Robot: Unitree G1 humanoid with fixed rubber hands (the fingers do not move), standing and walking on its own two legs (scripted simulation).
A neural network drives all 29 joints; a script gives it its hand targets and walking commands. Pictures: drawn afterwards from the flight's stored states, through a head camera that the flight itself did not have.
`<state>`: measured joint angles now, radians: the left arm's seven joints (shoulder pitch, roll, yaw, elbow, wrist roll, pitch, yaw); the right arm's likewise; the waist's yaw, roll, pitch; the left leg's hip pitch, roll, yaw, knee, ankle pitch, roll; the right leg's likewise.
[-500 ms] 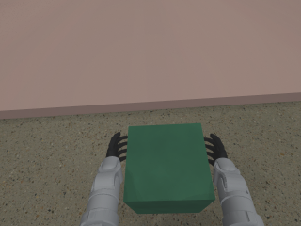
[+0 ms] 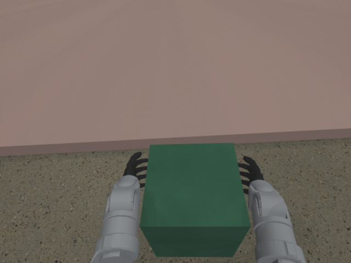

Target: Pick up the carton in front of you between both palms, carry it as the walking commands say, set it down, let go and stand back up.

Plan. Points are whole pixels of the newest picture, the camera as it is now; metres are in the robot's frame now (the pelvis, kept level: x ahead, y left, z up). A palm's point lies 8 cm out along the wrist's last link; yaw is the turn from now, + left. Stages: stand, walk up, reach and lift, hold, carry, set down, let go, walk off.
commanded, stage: reach and lift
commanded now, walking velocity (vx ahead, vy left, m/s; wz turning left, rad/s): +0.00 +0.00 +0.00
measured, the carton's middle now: (192, 202) +0.29 +0.00 -0.05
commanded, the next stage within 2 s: hold in 0.70 s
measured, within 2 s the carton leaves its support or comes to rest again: neither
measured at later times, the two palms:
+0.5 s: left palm (130, 175) +0.31 +0.15 +0.04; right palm (255, 180) +0.30 -0.15 +0.03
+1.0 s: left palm (127, 174) +0.30 +0.15 +0.06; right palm (257, 178) +0.30 -0.15 +0.05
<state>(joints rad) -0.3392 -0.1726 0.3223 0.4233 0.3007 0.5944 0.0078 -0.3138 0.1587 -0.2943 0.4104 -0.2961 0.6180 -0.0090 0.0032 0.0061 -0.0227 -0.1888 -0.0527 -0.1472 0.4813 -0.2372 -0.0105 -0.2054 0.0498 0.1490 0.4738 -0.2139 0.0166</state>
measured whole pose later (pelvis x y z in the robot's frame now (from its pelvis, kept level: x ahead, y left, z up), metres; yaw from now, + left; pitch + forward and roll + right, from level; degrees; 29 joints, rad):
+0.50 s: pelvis +0.02 +0.00 +0.01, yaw +0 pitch -4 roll +0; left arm -0.29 -0.16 0.26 0.34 0.29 0.65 0.00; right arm -0.26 0.15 -0.23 0.33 -0.28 0.68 -0.02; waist 0.00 0.01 -0.02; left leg -0.10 -0.04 -0.15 0.39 -0.22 -0.01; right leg -0.12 0.05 0.14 0.39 -0.20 0.01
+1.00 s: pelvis +0.01 +0.00 +0.01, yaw +0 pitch -7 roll +0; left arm -0.29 -0.16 0.25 0.28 0.29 0.74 0.00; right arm -0.27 0.15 -0.22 0.27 -0.29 0.77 -0.01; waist 0.00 0.01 -0.01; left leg -0.04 -0.04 -0.14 0.37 -0.20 -0.01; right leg -0.06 0.04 0.14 0.36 -0.18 0.01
